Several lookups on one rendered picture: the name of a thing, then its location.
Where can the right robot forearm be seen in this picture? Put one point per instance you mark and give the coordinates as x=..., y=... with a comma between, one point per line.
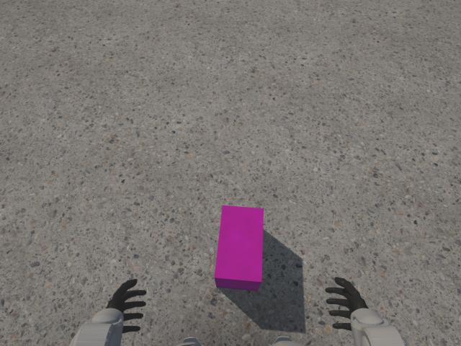
x=370, y=329

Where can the robot right shin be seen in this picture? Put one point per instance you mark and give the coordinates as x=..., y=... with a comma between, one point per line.
x=282, y=339

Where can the robot left hand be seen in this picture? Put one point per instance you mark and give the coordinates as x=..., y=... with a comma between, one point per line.
x=118, y=302

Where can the left robot forearm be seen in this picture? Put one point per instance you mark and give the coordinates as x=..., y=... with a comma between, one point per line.
x=104, y=329

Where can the robot right hand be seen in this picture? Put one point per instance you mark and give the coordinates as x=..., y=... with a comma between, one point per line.
x=353, y=303

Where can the carton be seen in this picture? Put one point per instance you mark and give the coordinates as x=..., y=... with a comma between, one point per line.
x=240, y=247

